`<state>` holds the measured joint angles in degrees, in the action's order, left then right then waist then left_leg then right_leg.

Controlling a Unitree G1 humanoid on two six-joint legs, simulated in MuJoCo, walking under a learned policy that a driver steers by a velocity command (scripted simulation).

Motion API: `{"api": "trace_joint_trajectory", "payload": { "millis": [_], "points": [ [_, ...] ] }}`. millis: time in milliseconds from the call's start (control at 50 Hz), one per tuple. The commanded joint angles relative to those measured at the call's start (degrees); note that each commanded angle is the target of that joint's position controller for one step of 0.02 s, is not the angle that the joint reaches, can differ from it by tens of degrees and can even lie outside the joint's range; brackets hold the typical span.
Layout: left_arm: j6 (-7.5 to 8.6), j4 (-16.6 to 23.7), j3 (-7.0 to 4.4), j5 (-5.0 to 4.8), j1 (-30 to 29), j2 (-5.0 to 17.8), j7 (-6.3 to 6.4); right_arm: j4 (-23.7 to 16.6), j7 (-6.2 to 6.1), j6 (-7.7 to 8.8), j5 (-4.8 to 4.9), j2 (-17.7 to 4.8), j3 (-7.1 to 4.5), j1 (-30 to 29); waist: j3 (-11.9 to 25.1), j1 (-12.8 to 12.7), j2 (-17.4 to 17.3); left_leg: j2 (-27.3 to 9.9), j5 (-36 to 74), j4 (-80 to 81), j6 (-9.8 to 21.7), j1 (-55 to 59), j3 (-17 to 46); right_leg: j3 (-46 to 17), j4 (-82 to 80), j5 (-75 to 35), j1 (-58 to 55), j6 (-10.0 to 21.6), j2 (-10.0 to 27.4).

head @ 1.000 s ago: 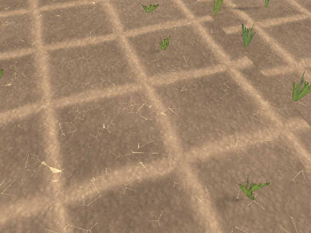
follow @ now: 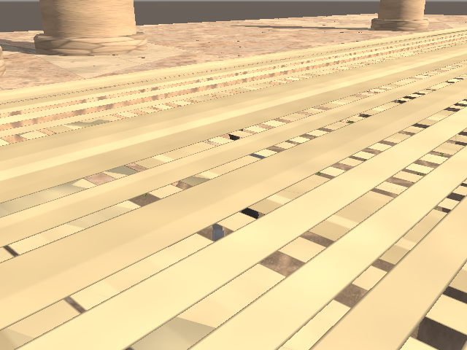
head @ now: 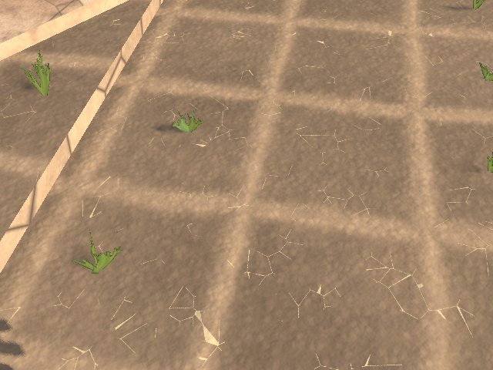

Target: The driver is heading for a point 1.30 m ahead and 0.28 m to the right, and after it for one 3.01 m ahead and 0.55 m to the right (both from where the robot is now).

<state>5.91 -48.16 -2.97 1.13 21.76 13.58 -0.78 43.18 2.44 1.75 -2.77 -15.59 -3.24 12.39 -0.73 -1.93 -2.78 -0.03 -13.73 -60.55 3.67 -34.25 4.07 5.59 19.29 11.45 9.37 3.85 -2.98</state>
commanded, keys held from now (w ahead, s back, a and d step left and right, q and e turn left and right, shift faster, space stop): w+e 0.88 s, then w+q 0.12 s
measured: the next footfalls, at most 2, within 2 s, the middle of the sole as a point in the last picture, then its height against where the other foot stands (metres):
left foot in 0.24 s outside the picture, level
right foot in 0.76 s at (331, 366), level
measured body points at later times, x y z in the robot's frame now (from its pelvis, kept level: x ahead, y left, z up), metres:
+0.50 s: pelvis +0.26 +0.03 +0.00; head +0.28 +0.04 +0.45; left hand +0.40 +0.28 -0.13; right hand +0.24 -0.24 -0.12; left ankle +0.24 +0.12 -0.74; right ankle +0.28 -0.12 -0.66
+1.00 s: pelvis +0.49 -0.10 +0.00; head +0.51 -0.13 +0.45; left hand +0.66 +0.12 -0.12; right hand +0.48 -0.38 -0.13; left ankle +0.62 +0.04 -0.66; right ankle +0.47 -0.13 -0.74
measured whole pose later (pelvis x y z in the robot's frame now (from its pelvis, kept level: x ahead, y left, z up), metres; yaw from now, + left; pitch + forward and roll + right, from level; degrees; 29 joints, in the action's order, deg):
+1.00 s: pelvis +0.49 -0.10 +0.00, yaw -28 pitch +0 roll +0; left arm 2.9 -49.1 -3.6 0.3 18.3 14.3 -0.8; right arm 45.8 1.1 2.3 -2.3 -14.4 -2.4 11.2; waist -3.0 -0.3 -1.9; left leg -7.8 -13.2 -61.1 -0.7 -34.7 0.7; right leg 0.8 19.0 10.1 9.1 7.9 -7.7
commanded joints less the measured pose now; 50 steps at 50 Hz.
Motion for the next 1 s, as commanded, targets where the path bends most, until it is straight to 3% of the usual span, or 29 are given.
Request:
{"api": "trace_joint_trajectory", "payload": {
  "millis": [20,80,160,200,220,240,260,280,300,320,340,380,440,540,640,700,740,760,780,800,820,840,860,880,920,960,1000],
  "points": [
    [1.08,1.88,-0.47,-0.5,-0.28,4.35,-0.36,-3.76,0.72,0.48,-0.21,-0.35,0.74,-1.73,-1.91,2.4,6.27,-3.38,6.88,7.43,-1.01,-3.71,-1.97,-11.41,-11.61,-12.87,-0.01,7.75,14.31],
    [0.47,0.15,-0.56,-0.9,3.04,5.36,-0.38,-5.73,1.01,1.06,0.43,1.32,1.97,-9.78,-2.47,0.09,6.59,-2.8,11.04,18.81,-2.25,1.91,-6.07,-9.19,-10.51,-17.19,1.43,6.93,11.99],
    [-0.42,-1.76,-1.03,-0.4,6.6,8.14,0.09,-6.73,0.06,1.72,1.11,-0.33,1.83,-13.51,-2.51,-0.91,6.9,-0.98,7.72,25.66,-2.04,5.75,-6.77,-12.64,-6.13,-22.25,-3.7,6.87,14.51],
    [-0.87,-2.39,-1.14,-0.27,6.47,8.71,0.36,-5.57,-0.68,2.4,0.98,-1.32,1.37,-9.81,-1.05,1.08,7.32,0.8,4.28,30.2,-1.02,12.18,-6.85,-13.76,-0.66,-26.52,-5.38,6.04,14.53],
    [-1.02,-2.75,-1.07,-0.64,6.32,8.5,0.4,-3.35,-1.28,3.08,0.43,-2.55,0.73,-3.48,1.99,4.05,5.51,1.66,5.38,34.61,0.2,21.45,-6.78,-11.94,7.42,-29.73,-4.01,4.96,12.29],
    [-0.85,-2.09,-0.74,-1.13,5.74,7.26,0.38,-1.12,-2.14,3.9,-0.77,-5.73,-0.36,5.4,8.13,7.62,3.0,-3.96,3.87,35.14,2.36,35.04,-1.09,-9.85,18.94,-22.66,2.97,3.65,9.4],
    [-0.65,0.98,0.5,-2.13,6.29,1.96,0.39,-1.01,-3.01,4.14,-2.01,-11.35,-1.59,13.54,17.13,9.72,-6.08,-21.59,-2.94,37.25,5.84,50.83,18.44,-5.47,36.92,2.14,17.52,1.73,3.74],
    [-1.29,1.11,-0.24,-2.29,8.88,3.64,0.72,0.0,-3.08,3.0,-0.31,-12.37,-2.31,13.49,18.95,8.16,-11.95,-26.92,-6.3,43.68,10.4,50.86,33.73,-5.5,47.3,18.77,27.74,1.59,-0.04],
    [-2.13,0.27,-1.05,-1.15,5.81,6.29,0.93,-0.68,-2.85,2.63,0.43,-7.19,-1.11,9.24,10.58,6.59,-3.91,-23.88,-9.42,44.47,9.22,44.42,27.19,-8.49,50.7,15.07,30.63,2.04,3.79],
    [-2.25,0.64,-0.98,-0.83,2.6,4.9,0.38,-0.86,-2.59,2.98,0.87,-3.89,-0.31,5.31,4.58,5.24,-1.65,-20.93,-5.76,46.3,7.95,37.51,19.51,-8.81,49.49,10.56,30.37,1.82,5.49],
    [-2.64,0.55,-1.02,-0.66,1.45,3.93,0.01,-0.71,-2.42,3.29,0.91,-2.11,0.11,3.09,1.85,3.71,-1.43,-18.32,-0.94,48.33,6.11,32.48,13.44,-8.63,47.55,7.97,28.37,1.27,6.75],
    [-4.13,0.28,-1.24,0.67,1.49,2.99,-0.83,0.47,-2.67,4.12,1.29,-0.87,0.39,2.83,-0.18,1.57,-2.8,-15.5,6.53,50.25,4.59,27.54,5.72,-8.1,46.4,5.81,25.82,0.0,7.63],
    [-5.2,1.86,-1.29,0.9,-2.2,1.86,-1.71,2.34,-2.75,5.38,1.95,-1.52,-0.05,5.1,-0.72,0.63,-1.79,-15.16,15.21,51.73,5.18,27.93,-0.5,-7.65,46.29,0.88,29.04,-0.9,7.99],
    [-5.32,5.74,-0.53,0.83,-12.61,1.12,-2.79,4.88,-2.78,5.23,1.58,-1.71,-0.13,7.98,-3.35,1.76,-1.66,-13.36,19.75,52.12,4.77,28.48,-9.75,-5.43,34.41,-9.87,31.67,-1.5,8.09],
    [-5.18,9.3,0.1,1.09,-21.42,1.93,-3.75,7.0,-3.42,4.53,1.52,-5.07,-0.98,11.53,-5.29,3.92,-1.23,-15.32,23.39,50.84,3.8,33.45,-14.38,-0.15,20.77,-9.1,26.86,1.25,6.8],
    [-5.17,9.73,-0.38,1.39,-20.57,3.03,-3.26,8.19,-3.92,3.35,1.35,-7.05,-1.38,12.56,-3.35,2.93,-2.12,-15.97,43.39,41.93,2.73,38.79,-17.36,3.22,17.43,-0.81,21.54,4.41,2.78],
    [-4.59,7.07,-1.56,1.46,-10.59,5.02,-2.5,8.41,-4.07,2.12,1.35,-9.02,-1.83,12.38,3.06,-1.47,-2.16,-15.46,52.25,24.67,2.1,38.28,-18.93,4.07,14.16,3.4,9.25,7.28,-2.03],
    [-4.09,3.79,-2.92,2.02,-0.63,7.74,-1.66,7.66,-3.97,1.82,1.26,-8.78,-1.67,12.08,8.88,-5.77,1.09,-14.09,42.18,9.7,0.41,29.86,-19.55,-0.06,10.93,3.4,-5.21,9.44,-1.29],
    [-4.02,3.68,-4.76,2.19,2.56,14.71,-0.66,4.15,-3.16,2.07,2.06,-2.6,-0.24,14.15,15.35,-4.45,12.7,-8.25,5.13,-10.6,-2.59,7.8,-19.28,-25.39,8.59,10.78,-23.36,15.43,15.87],
    [-4.57,5.14,-5.26,0.19,2.76,17.36,-0.38,1.06,-2.45,2.81,1.84,-4.66,-0.77,10.14,19.7,-4.54,14.06,1.24,-18.54,-22.0,-4.39,-5.28,-7.89,-51.28,-1.97,7.39,-28.48,20.74,23.72],
    [-5.05,4.07,-4.97,-0.16,1.62,15.89,0.08,-0.43,-2.21,3.28,1.76,-5.82,-0.92,2.97,11.7,-5.1,7.34,-2.52,-12.11,-21.83,-3.71,-11.64,-2.63,-41.94,-3.25,3.03,-24.92,18.4,21.41],
    [-4.89,3.78,-4.26,-0.58,-1.31,12.93,0.52,-0.42,-2.19,3.97,2.19,-4.82,-0.35,2.73,5.22,-2.68,4.85,-4.93,-6.12,-17.01,-3.4,-10.14,-3.07,-34.14,-3.34,-3.97,-16.31,16.49,19.94],
    [-4.54,4.03,-3.6,-0.61,-4.14,10.53,0.61,0.57,-2.37,3.97,1.75,-4.44,-0.35,3.74,2.25,0.17,1.86,-6.61,-4.06,-11.67,-3.4,-5.9,-2.87,-28.8,-3.84,-10.4,-9.4,13.78,16.53],
    [-4.18,4.21,-3.1,-1.05,-6.13,9.05,0.69,0.78,-2.39,3.06,0.63,-4.2,-0.31,4.91,1.22,2.4,2.1,-7.26,-3.96,-8.82,-4.02,-1.98,-2.58,-24.93,-4.5,-15.11,-4.46,12.58,13.84],
    [-2.73,4.2,-2.04,-1.01,-6.67,6.51,0.36,2.54,-1.82,0.92,-0.12,-2.83,-0.02,8.41,3.16,4.14,2.88,-7.41,-3.12,-6.12,-4.53,2.85,-3.63,-19.72,-5.77,-21.6,-1.49,11.74,11.98],
    [-1.71,2.43,-1.86,-1.01,-4.12,6.72,0.11,2.87,-1.2,0.05,0.17,-1.81,0.16,7.56,2.04,4.08,3.79,-7.57,0.64,-2.26,-4.6,2.33,-4.73,-16.22,-8.02,-23.41,-0.46,10.58,10.97],
    [-1.32,1.06,-1.85,-0.94,-1.24,7.25,0.04,1.84,-0.97,-0.26,0.6,-2.13,0.09,2.79,-0.45,2.38,4.75,-8.1,5.64,1.66,-4.34,-1.68,-5.11,-14.43,-9.82,-24.05,-2.02,8.57,10.81]
  ]
}}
